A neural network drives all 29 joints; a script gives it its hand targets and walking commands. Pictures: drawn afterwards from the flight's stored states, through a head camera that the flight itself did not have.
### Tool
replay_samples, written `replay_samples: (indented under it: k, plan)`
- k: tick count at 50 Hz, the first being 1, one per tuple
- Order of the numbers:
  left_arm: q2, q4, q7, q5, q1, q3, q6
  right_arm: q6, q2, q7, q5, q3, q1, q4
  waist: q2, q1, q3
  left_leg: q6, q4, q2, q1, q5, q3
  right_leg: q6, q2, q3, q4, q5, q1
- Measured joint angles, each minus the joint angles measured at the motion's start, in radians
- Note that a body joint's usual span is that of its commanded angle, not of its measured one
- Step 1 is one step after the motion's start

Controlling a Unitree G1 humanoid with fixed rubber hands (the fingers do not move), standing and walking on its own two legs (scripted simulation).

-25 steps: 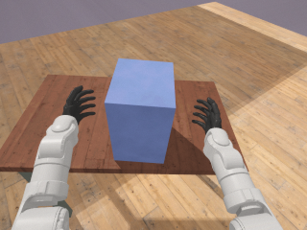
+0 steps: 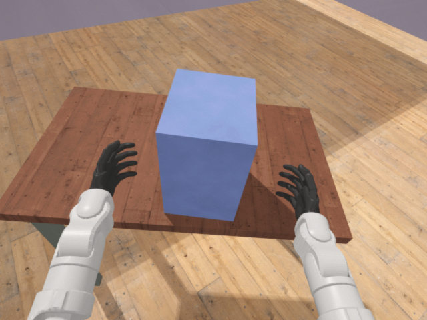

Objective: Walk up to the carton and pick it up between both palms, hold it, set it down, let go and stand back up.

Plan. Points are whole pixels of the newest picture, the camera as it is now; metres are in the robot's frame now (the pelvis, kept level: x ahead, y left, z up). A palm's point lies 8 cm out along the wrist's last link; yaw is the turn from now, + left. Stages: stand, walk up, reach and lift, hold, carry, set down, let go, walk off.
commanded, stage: set down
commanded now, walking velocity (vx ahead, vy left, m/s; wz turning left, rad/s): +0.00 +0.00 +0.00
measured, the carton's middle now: (206, 149) +0.45 +0.07 +0.04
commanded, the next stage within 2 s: let go in 1.40 s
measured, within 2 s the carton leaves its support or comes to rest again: neither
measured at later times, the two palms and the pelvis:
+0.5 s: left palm (105, 241) +0.23 +0.23 +0.00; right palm (305, 268) +0.24 -0.15 -0.01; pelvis +0.02 +0.01 +0.00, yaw +0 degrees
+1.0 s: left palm (108, 255) +0.22 +0.23 -0.04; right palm (323, 286) +0.22 -0.19 -0.04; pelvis +0.03 +0.00 +0.00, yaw -1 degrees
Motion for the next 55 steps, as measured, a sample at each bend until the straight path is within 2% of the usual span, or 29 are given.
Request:
replay_samples:
  k: [4,7,9,12,16,19,22,25,28,32,36,39,45,55]
  plan:
    - [0.000,0.005,-0.027,0.018,0.021,0.017,-0.064,-0.046,0.038,-0.013,-0.004,0.049,-0.017,0.032,0.026,-0.013,0.008,0.001,-0.039,-0.004,0.012,0.021,-0.001,0.004,-0.002,0.000,-0.047,0.024,0.017]
    - [-0.039,-0.059,-0.069,0.039,0.178,0.031,-0.098,-0.126,0.048,-0.038,-0.001,0.110,0.097,0.010,0.056,-0.034,0.014,0.003,-0.068,-0.008,0.069,0.023,-0.002,0.011,-0.005,0.001,-0.103,0.039,0.087]
    - [-0.063,-0.084,-0.080,0.040,0.296,0.022,-0.126,-0.182,0.038,-0.043,-0.009,0.119,0.201,-0.012,0.070,-0.041,0.008,0.006,-0.064,-0.010,0.093,0.009,-0.003,0.014,-0.007,0.001,-0.115,0.035,0.118]
    - [-0.060,-0.063,-0.061,0.003,0.378,-0.009,-0.172,-0.217,0.008,-0.023,-0.031,0.071,0.301,-0.037,0.070,-0.026,-0.008,0.011,-0.030,-0.010,0.085,-0.016,-0.003,0.012,-0.007,0.001,-0.081,0.011,0.110]
    - [-0.009,0.020,-0.030,-0.044,0.313,-0.062,-0.261,-0.212,-0.015,0.031,-0.064,0.004,0.280,-0.023,0.035,-0.008,-0.018,0.011,-0.002,-0.013,0.038,-0.019,-0.009,0.008,-0.010,-0.004,-0.023,-0.013,0.052]
    - [0.003,0.055,-0.041,-0.031,0.293,-0.078,-0.328,-0.231,-0.003,0.052,-0.067,0.029,0.258,0.016,0.009,-0.022,-0.010,0.007,-0.023,-0.015,0.043,-0.006,-0.013,0.009,-0.011,-0.007,-0.034,-0.006,0.055]
    - [-0.013,0.058,-0.059,0.012,0.340,-0.068,-0.358,-0.272,0.020,0.052,-0.062,0.067,0.282,0.070,0.002,-0.040,0.009,0.004,-0.049,-0.014,0.078,0.001,-0.012,0.007,-0.009,-0.004,-0.068,0.006,0.092]
    - [-0.034,0.029,-0.059,0.044,0.420,-0.055,-0.350,-0.314,0.031,0.046,-0.054,0.078,0.354,0.094,0.010,-0.045,0.026,0.004,-0.056,-0.011,0.110,-0.006,-0.003,0.008,-0.006,0.006,-0.087,0.009,0.126]
    - [-0.031,-0.004,-0.028,0.031,0.463,-0.063,-0.346,-0.343,0.021,0.052,-0.048,0.051,0.420,0.058,0.024,-0.034,0.021,0.006,-0.038,-0.008,0.100,-0.020,0.003,0.008,-0.004,0.013,-0.075,0.002,0.116]
    - [-0.002,0.046,-0.003,-0.001,0.424,-0.084,-0.356,-0.337,-0.012,0.076,-0.061,0.022,0.405,0.031,0.035,-0.029,-0.008,0.012,-0.025,-0.012,0.059,-0.024,0.004,0.009,-0.007,0.015,-0.052,-0.007,0.071]
    - [0.002,0.121,-0.034,0.015,0.400,-0.083,-0.335,-0.309,-0.032,0.084,-0.078,0.059,0.356,0.069,0.034,-0.043,-0.010,0.012,-0.043,-0.016,0.060,-0.014,0.004,0.013,-0.010,0.015,-0.062,-0.002,0.068]
    - [-0.014,0.116,-0.057,0.047,0.426,-0.067,-0.300,-0.299,-0.032,0.078,-0.085,0.086,0.360,0.107,0.030,-0.050,0.008,0.008,-0.059,-0.014,0.085,-0.011,0.002,0.012,-0.008,0.015,-0.086,0.004,0.097]
    - [-0.038,0.045,-0.048,0.097,0.495,-0.046,-0.269,-0.333,-0.034,0.082,-0.096,0.066,0.424,0.131,0.029,-0.050,0.006,0.000,-0.062,-0.003,0.115,-0.023,0.005,0.005,0.002,0.018,-0.110,0.006,0.133]
    - [-0.025,0.171,-0.054,0.109,0.426,-0.056,-0.222,-0.290,-0.056,0.099,-0.128,0.052,0.409,0.173,0.034,-0.067,0.011,-0.004,-0.063,-0.001,0.098,-0.017,0.003,-0.001,0.005,0.016,-0.080,-0.005,0.102]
